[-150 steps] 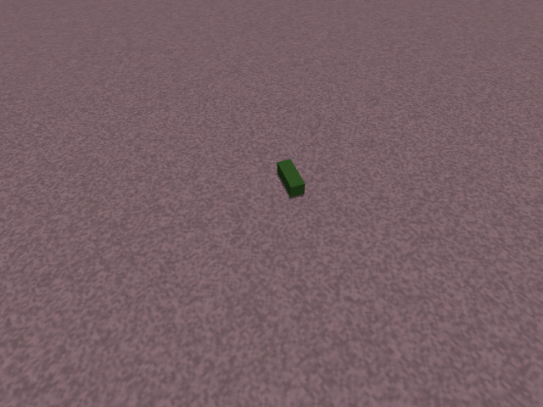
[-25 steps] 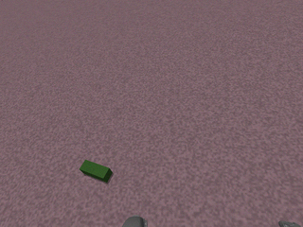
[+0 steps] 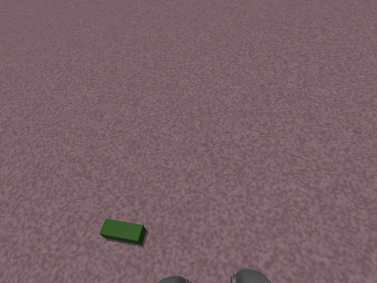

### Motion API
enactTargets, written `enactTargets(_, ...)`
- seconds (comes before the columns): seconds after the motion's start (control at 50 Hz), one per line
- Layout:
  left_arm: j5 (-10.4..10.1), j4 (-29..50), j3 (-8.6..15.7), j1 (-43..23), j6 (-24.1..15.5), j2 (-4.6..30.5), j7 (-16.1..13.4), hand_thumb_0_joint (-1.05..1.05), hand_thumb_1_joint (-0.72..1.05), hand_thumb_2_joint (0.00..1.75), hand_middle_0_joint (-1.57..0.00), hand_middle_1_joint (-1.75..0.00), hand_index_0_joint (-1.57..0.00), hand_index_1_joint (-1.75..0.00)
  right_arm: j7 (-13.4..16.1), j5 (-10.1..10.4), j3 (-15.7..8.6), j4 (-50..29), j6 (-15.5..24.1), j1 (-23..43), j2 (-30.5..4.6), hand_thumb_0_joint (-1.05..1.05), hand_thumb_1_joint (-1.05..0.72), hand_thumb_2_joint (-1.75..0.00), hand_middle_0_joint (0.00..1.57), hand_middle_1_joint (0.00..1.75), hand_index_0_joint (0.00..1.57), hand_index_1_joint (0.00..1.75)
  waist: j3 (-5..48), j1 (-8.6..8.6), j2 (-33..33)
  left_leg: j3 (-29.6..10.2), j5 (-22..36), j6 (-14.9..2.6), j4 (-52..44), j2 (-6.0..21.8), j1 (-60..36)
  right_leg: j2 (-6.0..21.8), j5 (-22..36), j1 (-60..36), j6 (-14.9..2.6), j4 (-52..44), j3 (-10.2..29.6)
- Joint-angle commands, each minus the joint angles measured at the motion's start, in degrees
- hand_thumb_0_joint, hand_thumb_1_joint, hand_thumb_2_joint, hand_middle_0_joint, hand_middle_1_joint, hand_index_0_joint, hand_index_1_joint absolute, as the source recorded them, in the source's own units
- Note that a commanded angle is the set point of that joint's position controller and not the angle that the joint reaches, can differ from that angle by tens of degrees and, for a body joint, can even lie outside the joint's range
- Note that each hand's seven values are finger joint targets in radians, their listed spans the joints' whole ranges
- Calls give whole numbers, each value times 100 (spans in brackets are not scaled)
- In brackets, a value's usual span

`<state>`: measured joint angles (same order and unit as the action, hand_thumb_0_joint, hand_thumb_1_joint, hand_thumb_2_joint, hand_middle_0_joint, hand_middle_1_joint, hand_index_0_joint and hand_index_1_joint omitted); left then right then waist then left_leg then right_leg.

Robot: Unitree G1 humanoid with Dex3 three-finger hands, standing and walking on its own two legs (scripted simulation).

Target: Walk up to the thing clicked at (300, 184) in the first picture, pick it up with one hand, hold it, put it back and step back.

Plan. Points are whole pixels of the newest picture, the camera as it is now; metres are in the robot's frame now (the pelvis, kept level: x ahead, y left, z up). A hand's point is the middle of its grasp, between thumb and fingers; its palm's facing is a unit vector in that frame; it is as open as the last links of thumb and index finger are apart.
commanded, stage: walk up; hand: left
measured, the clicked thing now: (123, 231) +0.49 +0.42 -0.69
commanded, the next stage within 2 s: none
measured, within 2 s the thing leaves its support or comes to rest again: neither
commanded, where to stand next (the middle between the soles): +0.12 +0.24 m, yaw -13 degrees
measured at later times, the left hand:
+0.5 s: hand out of the picture +0.13 +0.55 -0.11, palm faces -0.14 -0.81 -0.57, open 7.4 cm
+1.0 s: hand out of the picture +0.26 +0.54 -0.13, palm faces -0.25 -0.89 -0.38, open 7.4 cm
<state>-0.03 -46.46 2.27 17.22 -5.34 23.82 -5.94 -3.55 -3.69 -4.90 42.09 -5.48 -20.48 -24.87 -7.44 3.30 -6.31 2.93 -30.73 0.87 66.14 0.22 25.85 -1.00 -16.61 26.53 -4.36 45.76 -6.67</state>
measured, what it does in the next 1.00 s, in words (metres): steps to the left: left foot, then right foot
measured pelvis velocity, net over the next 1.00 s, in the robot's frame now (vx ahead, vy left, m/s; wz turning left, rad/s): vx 0.09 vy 0.31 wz -0.25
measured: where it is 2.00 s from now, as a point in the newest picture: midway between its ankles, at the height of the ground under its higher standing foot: outside the picture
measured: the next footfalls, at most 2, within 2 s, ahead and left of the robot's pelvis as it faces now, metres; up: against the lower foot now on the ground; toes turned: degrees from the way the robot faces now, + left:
left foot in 0.30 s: +0.08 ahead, +0.33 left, +0.00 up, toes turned +0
right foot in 0.68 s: +0.15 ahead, +0.15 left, +0.00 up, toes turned -9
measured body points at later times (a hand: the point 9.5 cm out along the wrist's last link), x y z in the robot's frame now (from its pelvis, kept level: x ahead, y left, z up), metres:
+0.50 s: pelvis +0.04 +0.23 +0.01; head +0.06 +0.21 +0.45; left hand +0.13 +0.59 -0.08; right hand +0.03 -0.10 -0.11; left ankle +0.04 +0.33 -0.70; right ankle +0.09 +0.11 -0.65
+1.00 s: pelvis +0.09 +0.31 +0.01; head +0.12 +0.31 +0.46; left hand +0.27 +0.59 -0.11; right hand +0.11 -0.03 -0.09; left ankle +0.15 +0.42 -0.70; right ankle +0.09 +0.16 -0.66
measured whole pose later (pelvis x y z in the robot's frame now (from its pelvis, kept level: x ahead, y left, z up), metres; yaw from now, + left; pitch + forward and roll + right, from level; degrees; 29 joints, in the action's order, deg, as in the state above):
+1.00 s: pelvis +0.09 +0.31 +0.01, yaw -14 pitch -3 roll +0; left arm 0.7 -51.1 1.6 8.6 1.7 23.4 -0.3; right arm 1.0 -0.7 -1.9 49.7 3.5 -11.2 -22.5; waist -6.6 0.1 2.0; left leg 4.0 -21.3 -0.1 45.3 3.1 20.5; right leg -2.3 -27.5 27.5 -1.7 59.7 7.0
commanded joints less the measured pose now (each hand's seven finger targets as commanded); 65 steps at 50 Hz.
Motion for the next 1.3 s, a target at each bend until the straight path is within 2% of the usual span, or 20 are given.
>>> enactTargets(0.0,32,327,663,347,-58,2020,-292,0,90,90,-20,-30,-20,-30,88,-17,-526,-747,104,323,-1471,0,-90,-90,20,30,20,30,299,-240,277,-1197,284,28,1484,883,1462,2299,-2056,-446,-1201,-2519,3553)
enactTargets(0.18,277,219,918,317,-65,2498,-113,0,90,90,-20,-30,-20,-30,-142,-14,-539,-686,94,253,-1337,0,-90,-90,20,30,20,30,573,-298,1688,-214,47,-69,-461,725,494,1323,-2342,396,-788,-1706,2353)
enactTargets(0.26,306,165,803,-104,73,2232,-128,0,90,90,-20,-30,-20,-30,-104,-13,-650,-315,167,-992,-1380,0,-90,-90,20,30,20,30,975,410,1001,198,-37,-188,-2180,238,-1382,896,-2286,1343,-315,-239,1533)
enactTargets(0.28,272,149,623,-93,127,1635,-144,0,90,90,-20,-30,-20,-30,-48,-117,-726,-167,218,-1500,-1684,0,-90,-90,20,30,20,30,681,738,-496,-1027,-1551,-334,-3709,700,-1619,65,-2445,2314,-28,1686,932)
enactTargets(0.3,135,324,454,-489,99,1304,-253,0,90,90,-20,-30,-20,-30,-1,-7,-810,-409,264,-785,-2462,0,-90,-90,20,30,20,30,66,604,-1835,-3948,-2727,-901,-5351,2081,-727,-510,-2104,3194,186,2926,765)
enactTargets(0.32,167,218,462,-722,7,1666,-307,0,90,90,-20,-30,-20,-30,52,66,-782,-520,336,150,-2573,0,-90,-90,20,30,20,30,-515,254,-887,-4780,-2582,-1490,-5599,2566,-46,52,-1546,2821,55,3104,1144)
enactTargets(0.42,-35,-542,522,339,-39,1693,64,0,90,90,-20,-30,-20,-30,89,53,-493,-392,483,396,-1664,0,-90,-90,20,30,20,30,-93,-91,-728,-1894,-188,-1074,-4211,1375,-772,282,-998,1565,259,1974,538)
enactTargets(0.5,109,-118,422,-365,-18,1262,295,0,90,90,-20,-30,-20,-30,227,172,-351,-74,653,-204,-1569,0,-90,-90,20,30,20,30,36,23,11,-2126,2092,-1467,-4006,2031,-1346,256,-975,1111,216,1101,758)
enactTargets(0.62,40,-15,353,-75,85,981,367,0,90,90,-20,-30,-20,-30,417,380,-136,42,755,34,-1307,0,-90,-90,20,30,20,30,829,-412,236,-664,5506,-535,-2641,1402,-1520,-90,230,-1060,-63,-1212,399)
enactTargets(0.66,97,-115,575,717,66,1674,288,0,90,90,-20,-30,-20,-30,439,443,0,-120,818,195,-938,0,-90,-90,20,30,20,30,1362,-899,1157,-198,4203,117,-659,685,249,1201,1294,-2939,-834,-1572,2751)
enactTargets(0.68,-23,-33,560,688,96,1731,276,0,90,90,-20,-30,-20,-30,477,438,-25,-107,774,142,-975,0,-90,-90,20,30,20,30,1497,-867,1237,-229,445,281,42,-18,979,2307,1822,-3154,-1852,-1764,4393)
enactTargets(0.7,-77,47,520,391,122,1689,298,0,90,90,-20,-30,-20,-30,551,343,-125,3,695,209,-1155,0,-90,-90,20,30,20,30,1310,-692,830,-566,-835,146,329,264,981,2527,1638,-2647,-2017,-1860,4393)
enactTargets(0.84,60,141,230,-1075,353,1199,427,0,90,90,-20,-30,-20,-30,485,360,-99,807,881,-524,-866,0,-90,-90,20,30,20,30,851,122,1335,180,1964,-145,-3283,53,-1644,573,1675,-21,-490,-506,1498)
enactTargets(0.88,4,254,151,-920,493,736,481,0,90,90,-20,-30,-20,-30,604,190,-254,689,978,-277,-1615,0,-90,-90,20,30,20,30,646,20,-50,-2381,1534,-698,-4331,1703,-1636,-221,143,1010,83,852,1461)
enactTargets(0.9,57,148,293,-985,581,1164,422,0,90,90,-20,-30,-20,-30,616,320,-324,538,961,208,-1984,0,-90,-90,20,30,20,30,502,17,-318,-3365,1403,-1580,-4693,2838,-751,-62,-1669,579,256,1517,1509)
enactTargets(0.92,105,31,351,-970,613,1339,432,0,90,90,-20,-30,-20,-30,634,293,-328,502,957,553,-1915,0,-90,-90,20,30,20,30,239,-145,101,-3386,1041,-1732,-4707,2810,-405,38,-1590,500,253,1964,1718)
enactTargets(1.14,66,-767,400,-340,494,837,671,0,90,90,-20,-30,-20,-30,501,229,-57,546,882,1129,-1448,0,-90,-90,20,30,20,30,770,-504,-410,-656,1735,-876,-3439,1369,-468,18,-319,-1455,284,-1119,346)
enactTargets(1.18,195,-822,495,-311,377,1260,588,0,90,90,-20,-30,-20,-30,480,341,143,571,818,950,-904,0,-90,-90,20,30,20,30,886,-545,832,-258,1804,-387,-2204,896,58,623,24,-2021,40,-1937,1720)
enactTargets(1.22,149,-562,476,-1041,368,1753,587,0,90,90,-20,-30,-20,-30,549,426,86,714,808,1080,-988,0,-90,-90,20,30,20,30,773,-336,1447,-254,150,-163,-1992,322,-484,1860,23,-804,-931,-2151,3320)
enactTargets(1.28,58,-556,267,-1507,416,1175,585,0,90,90,-20,-30,-20,-30,517,433,76,1211,939,615,-1065,0,-90,-90,20,30,20,30,999,-22,989,-451,1967,-279,-3409,559,-1432,946,961,-660,-128,-1245,1556)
